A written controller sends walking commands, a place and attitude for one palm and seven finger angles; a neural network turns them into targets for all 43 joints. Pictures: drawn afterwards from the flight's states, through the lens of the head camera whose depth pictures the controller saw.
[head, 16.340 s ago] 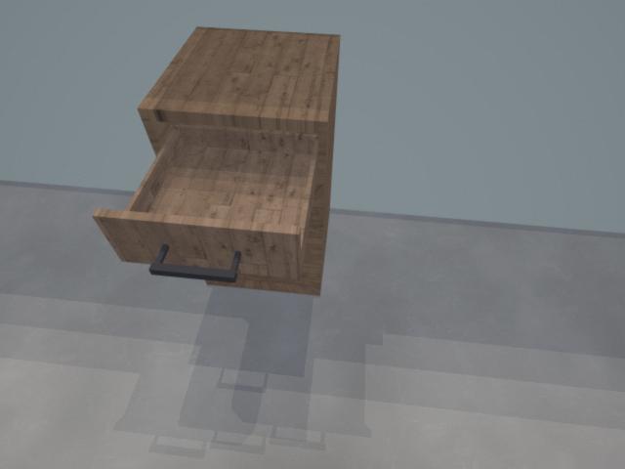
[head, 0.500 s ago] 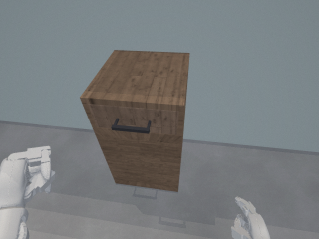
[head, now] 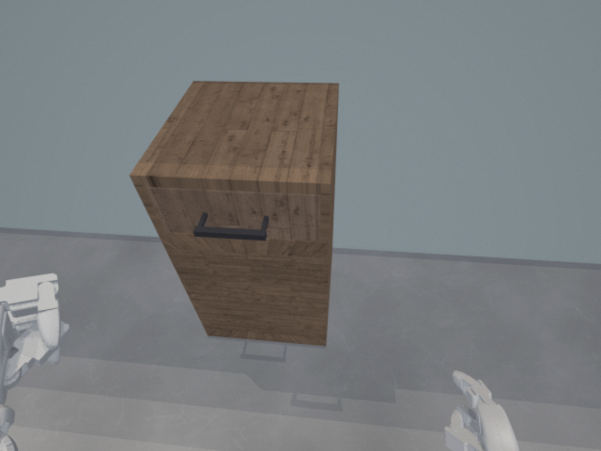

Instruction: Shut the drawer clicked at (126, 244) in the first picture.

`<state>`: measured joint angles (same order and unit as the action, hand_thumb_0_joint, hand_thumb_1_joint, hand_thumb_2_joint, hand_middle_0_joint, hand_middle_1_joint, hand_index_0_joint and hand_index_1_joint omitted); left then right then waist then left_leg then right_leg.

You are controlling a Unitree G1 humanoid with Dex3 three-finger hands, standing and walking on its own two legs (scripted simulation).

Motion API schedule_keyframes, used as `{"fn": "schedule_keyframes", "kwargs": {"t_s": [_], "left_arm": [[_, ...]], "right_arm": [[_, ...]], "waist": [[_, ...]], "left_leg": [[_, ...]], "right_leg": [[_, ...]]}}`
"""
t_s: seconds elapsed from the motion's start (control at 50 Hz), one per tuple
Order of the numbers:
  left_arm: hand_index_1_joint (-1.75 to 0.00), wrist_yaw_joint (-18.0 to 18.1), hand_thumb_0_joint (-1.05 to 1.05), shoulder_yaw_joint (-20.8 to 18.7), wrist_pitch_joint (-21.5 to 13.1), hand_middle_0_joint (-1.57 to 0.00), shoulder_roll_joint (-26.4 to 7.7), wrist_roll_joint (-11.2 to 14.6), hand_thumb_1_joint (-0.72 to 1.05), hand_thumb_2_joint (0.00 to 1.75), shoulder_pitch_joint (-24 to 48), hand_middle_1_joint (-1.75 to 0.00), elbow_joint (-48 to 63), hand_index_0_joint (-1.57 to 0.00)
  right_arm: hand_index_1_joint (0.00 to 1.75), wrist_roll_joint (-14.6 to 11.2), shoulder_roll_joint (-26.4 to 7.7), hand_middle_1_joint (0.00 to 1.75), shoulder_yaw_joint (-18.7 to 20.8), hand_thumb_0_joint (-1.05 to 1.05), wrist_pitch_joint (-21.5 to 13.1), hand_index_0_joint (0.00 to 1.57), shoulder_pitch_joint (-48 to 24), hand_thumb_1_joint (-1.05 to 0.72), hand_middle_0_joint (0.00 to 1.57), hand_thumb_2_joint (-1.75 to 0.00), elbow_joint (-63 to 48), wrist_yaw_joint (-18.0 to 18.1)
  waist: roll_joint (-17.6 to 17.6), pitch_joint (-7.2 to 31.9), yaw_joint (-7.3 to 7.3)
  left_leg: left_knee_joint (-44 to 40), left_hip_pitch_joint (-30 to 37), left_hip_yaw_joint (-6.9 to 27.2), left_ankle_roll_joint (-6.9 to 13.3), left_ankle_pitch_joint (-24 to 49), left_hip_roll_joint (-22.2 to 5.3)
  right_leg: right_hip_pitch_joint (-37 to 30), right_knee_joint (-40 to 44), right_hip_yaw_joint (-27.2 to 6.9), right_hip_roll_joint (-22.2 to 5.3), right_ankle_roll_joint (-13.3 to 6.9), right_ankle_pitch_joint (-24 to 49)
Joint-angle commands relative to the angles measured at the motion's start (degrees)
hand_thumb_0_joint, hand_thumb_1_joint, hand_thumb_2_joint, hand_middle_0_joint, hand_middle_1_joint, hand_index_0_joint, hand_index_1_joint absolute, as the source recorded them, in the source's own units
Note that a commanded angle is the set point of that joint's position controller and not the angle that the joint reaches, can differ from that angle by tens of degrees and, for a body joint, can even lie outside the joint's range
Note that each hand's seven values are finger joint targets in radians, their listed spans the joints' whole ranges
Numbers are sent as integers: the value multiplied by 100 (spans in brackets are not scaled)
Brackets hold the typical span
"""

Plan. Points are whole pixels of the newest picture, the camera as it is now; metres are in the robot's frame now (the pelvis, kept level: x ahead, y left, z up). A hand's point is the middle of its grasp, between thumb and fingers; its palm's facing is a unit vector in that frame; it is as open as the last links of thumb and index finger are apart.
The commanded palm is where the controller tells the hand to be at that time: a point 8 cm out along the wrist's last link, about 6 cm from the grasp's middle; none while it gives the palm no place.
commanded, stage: step back with the hand held close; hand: left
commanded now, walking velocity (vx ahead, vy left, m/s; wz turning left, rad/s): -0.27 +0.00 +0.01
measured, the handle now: (232, 226) +0.59 +0.21 -0.12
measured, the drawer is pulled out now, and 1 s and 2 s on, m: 0.00 0.00 0.00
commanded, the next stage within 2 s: stop stepping back and stand still in 1.24 s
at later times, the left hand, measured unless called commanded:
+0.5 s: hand (7, 400) +0.13 +0.26 +0.16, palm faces +0.35 -0.80 -0.49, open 3.2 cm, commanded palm +0.07 +0.31 +0.17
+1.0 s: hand out of the picture +0.07 +0.26 +0.16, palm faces +0.35 -0.81 -0.48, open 3.2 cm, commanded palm -0.01 +0.31 +0.17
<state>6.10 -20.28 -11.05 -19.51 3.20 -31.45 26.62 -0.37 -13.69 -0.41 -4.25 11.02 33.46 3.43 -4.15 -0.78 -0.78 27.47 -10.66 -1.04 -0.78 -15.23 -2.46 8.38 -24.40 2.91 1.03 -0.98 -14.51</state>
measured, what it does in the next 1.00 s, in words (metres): shifts its weight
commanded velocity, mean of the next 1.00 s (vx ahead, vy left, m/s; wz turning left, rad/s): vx -0.32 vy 0.00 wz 0.00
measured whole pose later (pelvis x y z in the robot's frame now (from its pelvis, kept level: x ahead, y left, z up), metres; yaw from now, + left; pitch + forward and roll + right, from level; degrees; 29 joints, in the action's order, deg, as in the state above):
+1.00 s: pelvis -0.12 +0.02 -0.02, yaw +3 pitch +1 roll -3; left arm 8.1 -22.8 -17.5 -24.1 1.7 -35.6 35.9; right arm -0.1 -11.9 1.6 -4.5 9.9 34.6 3.2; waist -0.1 -3.5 1.3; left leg 37.9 -29.5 1.7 0.6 -13.7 -0.4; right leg 21.0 -32.4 -2.4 4.0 0.3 -12.8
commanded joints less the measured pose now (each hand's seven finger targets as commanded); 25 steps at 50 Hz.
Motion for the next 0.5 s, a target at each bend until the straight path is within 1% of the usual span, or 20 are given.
{"fn": "schedule_keyframes", "kwargs": {"t_s": [0.0, 0.04, 0.06, 0.12, 0.14, 0.16, 0.18, 0.2, 0.26, 0.28, 0.32, 0.34, 0.38, 0.4, 0.42, 0.44, 0.46, 0.48], "left_arm": [[-160, 98, 0, -636, -392, -140, -988, 24, 90, 90, -393, -160, 1147, -140], [-160, 136, 0, -758, -402, -140, -1135, 39, 90, 90, -464, -160, 1330, -140], [-160, 161, 0, -800, -399, -140, -1153, 48, 90, 90, -538, -160, 1327, -140], [-160, 210, 0, -844, -403, -140, -1231, 59, 90, 90, -570, -160, 1581, -140], [-160, 225, 0, -895, -398, -140, -1307, 69, 90, 90, -592, -160, 1622, -140], [-160, 239, 0, -820, -393, -140, -1221, 59, 90, 90, -631, -160, 1602, -140], [-160, 248, 0, -785, -401, -140, -1190, 55, 90, 90, -616, -160, 1621, -140], [-160, 260, 0, -795, -415, -140, -1202, 48, 90, 90, -626, -160, 1648, -140], [-160, 293, 0, -812, -435, -140, -1208, 34, 90, 90, -646, -160, 1662, -140], [-160, 299, 0, -755, -452, -140, -1157, 28, 90, 90, -622, -160, 1667, -140], [-160, 316, 0, -772, -505, -140, -1156, 1, 90, 90, -593, -160, 1702, -140], [-160, 325, 0, -820, -527, -140, -1213, -16, 90, 90, -567, -160, 1791, -140], [-160, 352, 0, -821, -572, -140, -1156, -56, 90, 90, -572, -160, 1745, -140], [-160, 358, 0, -821, -593, -140, -1140, -63, 90, 90, -542, -160, 1750, -140], [-160, 360, 0, -826, -621, -140, -1132, -84, 90, 90, -528, -160, 1763, -140], [-160, 368, 0, -909, -637, -140, -1218, -99, 90, 90, -483, -160, 1817, -140], [-160, 364, 0, -834, -651, -140, -1133, -104, 90, 90, -468, -160, 1817, -140], [-160, 365, 0, -837, -669, -140, -1125, -109, 90, 90, -442, -160, 1792, -140]], "right_arm": [[30, 9, -578, 30, 357, 0, -15, 20, -605, -90, 20, -90, -988, 11], [30, 7, -586, 30, 373, 0, 50, 20, -636, -90, 20, -90, -1044, 54], [30, -6, -549, 30, 373, 0, 83, 20, -631, -90, 20, -90, -1059, 65], [30, -22, -553, 30, 400, 0, 132, 20, -605, -90, 20, -90, -1112, 101], [30, -13, -572, 30, 402, 0, 124, 20, -629, -90, 20, -90, -1112, 126], [30, -20, -552, 30, 394, 0, 127, 20, -587, -90, 20, -90, -1108, 125], [30, -21, -555, 30, 395, 0, 123, 20, -571, -90, 20, -90, -1113, 129], [30, -19, -574, 30, 408, 0, 115, 20, -555, -90, 20, -90, -1103, 131], [30, -12, -574, 30, 404, 0, 70, 20, -535, -90, 20, -90, -1092, 136], [30, -15, -584, 30, 404, 0, 58, 20, -527, -90, 20, -90, -1097, 127], [30, -16, -613, 30, 408, 0, 16, 20, -500, -90, 20, -90, -1102, 113], [30, -2, -642, 30, 410, 0, -20, 20, -518, -90, 20, -90, -1117, 128], [30, -3, -618, 30, 381, 0, -63, 20, -506, -90, 20, -90, -1135, 128], [30, -11, -614, 30, 379, 0, -93, 20, -504, -90, 20, -90, -1145, 124], [30, -16, -621, 30, 382, 0, -124, 20, -475, -90, 20, -90, -1143, 116], [30, -3, -635, 30, 391, 0, -161, 20, -474, -90, 20, -90, -1145, 133], [30, -16, -615, 30, 378, 0, -184, 20, -444, -90, 20, -90, -1142, 125], [30, -2, -611, 30, 378, 0, -208, 20, -425, -90, 20, -90, -1119, 128]], "waist": [[309, 716, 31], [295, 890, 14], [363, 949, 14], [318, 1077, 33], [167, 1085, 10], [125, 1031, 35], [162, 966, 45], [102, 956, 56], [82, 878, 57], [50, 787, 76], [6, 706, 98], [-137, 699, 85], [-181, 598, 94], [-161, 569, 95], [-135, 540, 108], [-114, 565, 105], [-66, 490, 117], [29, 476, 122]], "left_leg": [[-342, 48, 86, 312, 1837, -108], [-339, 4, 133, 298, 2168, -124], [-332, 2, 145, 300, 2293, -144], [-291, -93, 152, 300, 2387, -174], [-311, -141, 164, 295, 2297, -168], [-342, -238, 180, 291, 2158, -183], [-377, -313, 209, 296, 2072, -190], [-413, -390, 225, 314, 1935, -216], [-535, -745, 316, 335, 1420, -244], [-582, -905, 339, 352, 1127, -258], [-729, -1269, 435, 398, 460, -306], [-831, -1489, 482, 425, 112, -335], [-999, -2018, 587, 491, -532, -396], [-1007, -2259, 603, 516, -879, -403], [-994, -2360, 627, 534, -1092, -409], [-1024, -2508, 690, 550, -1279, -426], [-976, -2547, 684, 547, -1388, -413], [-883, -2552, 642, 536, -1465, -378]], "right_leg": [[-122, 206, -349, -500, 121, 2090], [-246, 89, -305, -476, 132, 2352], [-269, 39, -300, -467, 146, 2438], [-301, -77, -303, -445, 177, 2548], [-265, -69, -318, -446, 176, 2482], [-257, -85, -309, -430, 177, 2321], [-208, -95, -296, -398, 183, 2193], [-199, -119, -316, -373, 189, 2095], [-226, -163, -329, -330, 191, 1707], [-206, -161, -348, -314, 191, 1505], [-278, -247, -369, -266, 185, 1194], [-387, -322, -371, -229, 190, 1106], [-613, -542, -372, -178, 197, 949], [-694, -590, -408, -179, 202, 826], [-685, -594, -443, -166, 198, 787], [-767, -616, -466, -161, 200, 744], [-681, -609, -497, -166, 190, 626], [-574, -523, -545, -197, 185, 468]]}}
